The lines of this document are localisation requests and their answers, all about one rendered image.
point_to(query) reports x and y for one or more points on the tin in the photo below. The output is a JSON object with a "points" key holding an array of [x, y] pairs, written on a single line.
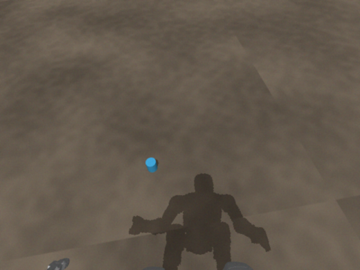
{"points": [[151, 164]]}

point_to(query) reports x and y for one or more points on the left robot hand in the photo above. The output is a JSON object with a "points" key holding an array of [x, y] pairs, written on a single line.
{"points": [[59, 265]]}

